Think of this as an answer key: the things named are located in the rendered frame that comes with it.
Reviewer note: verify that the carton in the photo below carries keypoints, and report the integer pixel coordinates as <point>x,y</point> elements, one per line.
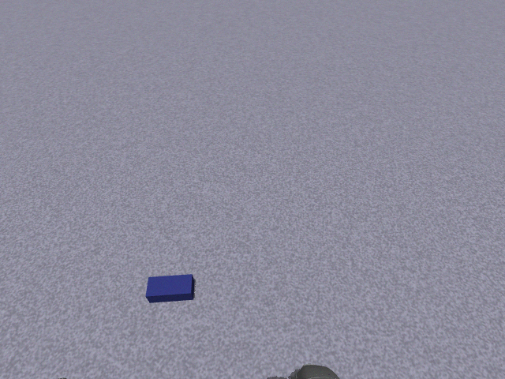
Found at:
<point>170,288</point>

